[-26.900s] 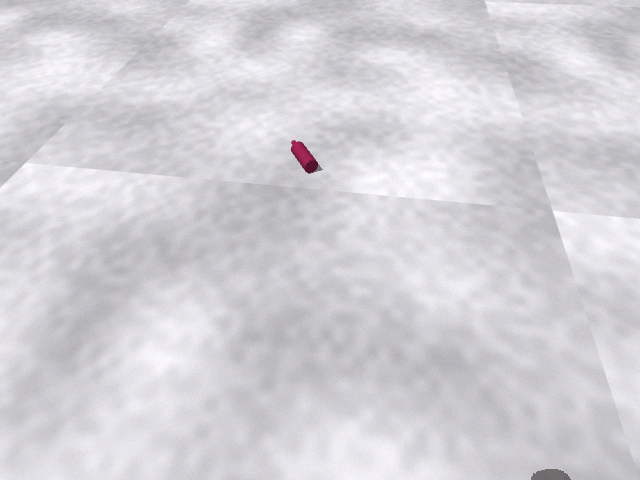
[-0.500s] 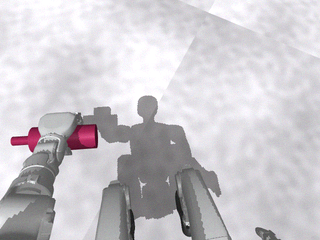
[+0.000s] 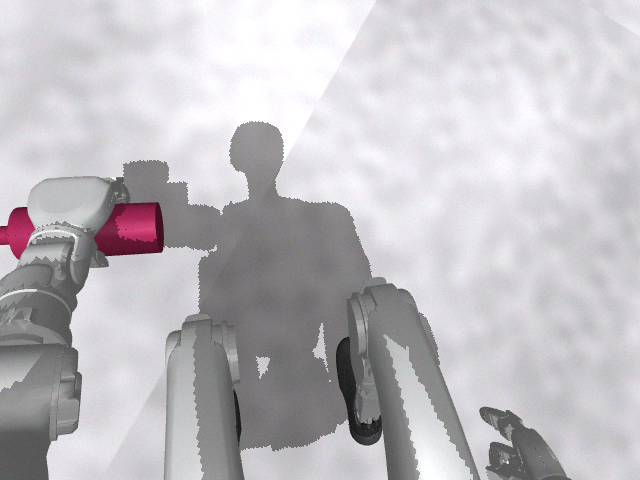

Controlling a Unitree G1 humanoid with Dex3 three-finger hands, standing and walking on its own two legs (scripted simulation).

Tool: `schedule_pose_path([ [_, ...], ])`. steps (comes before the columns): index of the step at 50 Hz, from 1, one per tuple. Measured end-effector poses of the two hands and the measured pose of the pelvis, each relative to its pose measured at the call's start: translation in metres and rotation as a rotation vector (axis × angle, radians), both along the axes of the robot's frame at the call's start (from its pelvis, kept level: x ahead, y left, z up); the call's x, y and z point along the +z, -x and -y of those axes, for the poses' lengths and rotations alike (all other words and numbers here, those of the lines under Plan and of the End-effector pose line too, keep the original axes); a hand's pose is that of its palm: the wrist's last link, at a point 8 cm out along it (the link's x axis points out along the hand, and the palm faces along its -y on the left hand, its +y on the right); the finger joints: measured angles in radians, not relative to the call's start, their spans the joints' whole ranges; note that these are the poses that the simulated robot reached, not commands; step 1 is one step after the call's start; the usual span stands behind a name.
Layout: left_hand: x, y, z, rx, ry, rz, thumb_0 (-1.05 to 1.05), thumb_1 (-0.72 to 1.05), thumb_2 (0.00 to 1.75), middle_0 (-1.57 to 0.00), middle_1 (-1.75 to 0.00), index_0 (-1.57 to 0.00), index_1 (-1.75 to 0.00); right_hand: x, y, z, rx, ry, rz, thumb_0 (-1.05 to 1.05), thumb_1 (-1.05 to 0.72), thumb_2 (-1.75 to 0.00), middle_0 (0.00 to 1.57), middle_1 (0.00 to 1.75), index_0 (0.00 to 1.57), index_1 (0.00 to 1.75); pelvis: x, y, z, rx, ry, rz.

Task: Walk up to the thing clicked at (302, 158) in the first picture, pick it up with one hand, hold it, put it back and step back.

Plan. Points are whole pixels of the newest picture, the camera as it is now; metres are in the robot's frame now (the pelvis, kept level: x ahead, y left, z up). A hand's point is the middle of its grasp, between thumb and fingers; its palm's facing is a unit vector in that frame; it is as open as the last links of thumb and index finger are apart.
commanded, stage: crouch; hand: left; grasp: from above
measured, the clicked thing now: (72, 232) +0.45 +0.28 -0.20
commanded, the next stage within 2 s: lower in 0.62 s
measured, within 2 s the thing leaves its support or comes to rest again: neither
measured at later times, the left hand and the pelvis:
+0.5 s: hand (105, 236) +0.45 +0.25 -0.24, palm faces -0.49 +0.00 -0.87, open 10.0 cm; pelvis -0.01 +0.00 -0.06, yaw -1 degrees
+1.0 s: hand (112, 239) +0.46 +0.25 -0.29, palm faces -0.52 -0.02 -0.86, open 10.0 cm; pelvis -0.01 +0.01 -0.09, yaw -3 degrees
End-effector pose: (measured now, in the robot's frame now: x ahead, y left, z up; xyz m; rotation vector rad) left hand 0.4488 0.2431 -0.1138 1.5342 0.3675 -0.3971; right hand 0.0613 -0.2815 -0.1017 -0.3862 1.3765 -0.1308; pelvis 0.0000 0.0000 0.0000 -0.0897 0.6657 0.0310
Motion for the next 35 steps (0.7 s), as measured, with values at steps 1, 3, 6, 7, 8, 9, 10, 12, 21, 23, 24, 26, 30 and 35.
schedule_pose_path([
  [1,-0.003,-0.001,0.0,0.003,0.0,0.0,-0.02,0.03,0.42,-0.7,-0.53,-0.71,-0.51,-0.002,0.001,0.0,0.001,0.0,-0.002,0.0,-0.9,-0.9,0.21,0.3,0.2,0.29,-0.003,0.0,0.0,0.0,0.0,0.001],
  [3,-0.009,-0.003,0.0,0.008,-0.001,-0.003,-0.02,0.03,0.43,-0.7,-0.53,-0.71,-0.51,-0.006,0.005,0.001,0.0,-0.001,-0.007,0.0,-0.9,-0.9,0.21,0.3,0.2,0.29,-0.008,0.001,0.0,-0.001,0.001,0.003],
  [6,-0.018,-0.006,0.0,0.011,-0.003,-0.011,-0.02,0.03,0.43,-0.7,-0.52,-0.71,-0.51,-0.012,0.012,0.002,-0.008,-0.001,-0.02,0.0,-0.9,-0.9,0.21,0.3,0.2,0.29,-0.016,0.003,0.001,-0.003,0.002,0.006],
  [7,-0.021,-0.006,-0.001,0.012,-0.002,-0.013,-0.02,0.02,0.44,-0.7,-0.52,-0.71,-0.51,-0.014,0.015,0.002,-0.011,-0.002,-0.026,0.0,-0.9,-0.9,0.21,0.3,0.2,0.29,-0.019,0.004,0.001,-0.003,0.003,0.008],
  [8,-0.024,-0.007,-0.001,0.012,-0.001,-0.015,-0.02,0.02,0.44,-0.7,-0.52,-0.71,-0.51,-0.016,0.018,0.002,-0.014,-0.002,-0.032,0.0,-0.9,-0.9,0.21,0.3,0.2,0.29,-0.022,0.005,0.0,-0.004,0.004,0.009],
  [9,-0.027,-0.007,-0.001,0.012,-0.001,-0.017,-0.02,0.02,0.44,-0.7,-0.52,-0.71,-0.51,-0.019,0.021,0.002,-0.016,-0.002,-0.039,0.0,-0.9,-0.9,0.21,0.3,0.2,0.29,-0.024,0.005,0.0,-0.004,0.004,0.01],
  [10,-0.03,-0.008,-0.001,0.011,0.0,-0.019,-0.02,0.02,0.44,-0.7,-0.52,-0.71,-0.51,-0.021,0.025,0.002,-0.018,-0.003,-0.046,0.0,-0.9,-0.9,0.21,0.3,0.2,0.29,-0.027,0.006,0.0,-0.004,0.005,0.011],
  [12,-0.036,-0.008,-0.001,0.009,0.002,-0.023,-0.02,0.02,0.45,-0.7,-0.52,-0.71,-0.51,-0.025,0.031,0.001,-0.023,-0.005,-0.06,0.0,-0.9,-0.9,0.21,0.3,0.2,0.29,-0.032,0.007,0.0,-0.005,0.006,0.015],
  [21,-0.059,-0.009,-0.003,0.0,0.013,-0.024,-0.02,0.02,0.44,-0.7,-0.52,-0.71,-0.51,-0.043,0.052,-0.005,-0.037,-0.011,-0.102,0.0,-0.91,-0.9,0.21,0.3,0.2,0.29,-0.055,0.013,-0.002,-0.006,0.014,0.028],
  [23,-0.063,-0.01,-0.003,-0.002,0.012,-0.024,-0.02,0.02,0.44,-0.7,-0.52,-0.71,-0.51,-0.047,0.055,-0.007,-0.039,-0.012,-0.107,0.0,-0.91,-0.9,0.21,0.3,0.2,0.29,-0.059,0.014,-0.002,-0.007,0.016,0.03],
  [24,-0.065,-0.01,-0.003,-0.004,0.012,-0.023,-0.02,0.02,0.44,-0.7,-0.52,-0.71,-0.5,-0.048,0.057,-0.007,-0.039,-0.012,-0.109,0.0,-0.91,-0.9,0.21,0.3,0.2,0.29,-0.061,0.014,-0.002,-0.007,0.017,0.03],
  [26,-0.068,-0.012,-0.004,-0.007,0.011,-0.02,-0.02,0.02,0.43,-0.7,-0.52,-0.72,-0.5,-0.052,0.058,-0.008,-0.039,-0.013,-0.113,0.0,-0.91,-0.9,0.21,0.3,0.2,0.29,-0.064,0.014,-0.003,-0.007,0.019,0.031],
  [30,-0.074,-0.015,-0.005,-0.006,0.011,-0.014,-0.02,0.02,0.43,-0.71,-0.51,-0.72,-0.5,-0.057,0.059,-0.011,-0.034,-0.013,-0.116,0.0,-0.91,-0.9,0.21,0.3,0.2,0.29,-0.07,0.014,-0.004,-0.009,0.023,0.031],
  [35,-0.081,-0.019,-0.007,-0.005,0.003,-0.009,-0.02,0.01,0.43,-0.72,-0.51,-0.73,-0.49,-0.061,0.058,-0.013,-0.025,-0.015,-0.113,0.0,-0.91,-0.9,0.21,0.3,0.2,0.29,-0.076,0.013,-0.005,-0.008,0.029,0.031],
])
